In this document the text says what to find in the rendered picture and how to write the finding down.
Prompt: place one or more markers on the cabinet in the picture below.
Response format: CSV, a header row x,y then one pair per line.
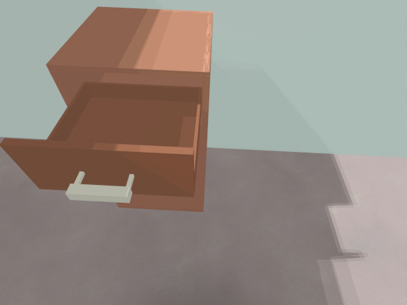
x,y
145,47

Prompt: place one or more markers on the drawer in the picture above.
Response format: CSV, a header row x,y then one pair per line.
x,y
112,130

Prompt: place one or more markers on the handle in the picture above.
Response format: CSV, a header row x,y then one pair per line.
x,y
87,192

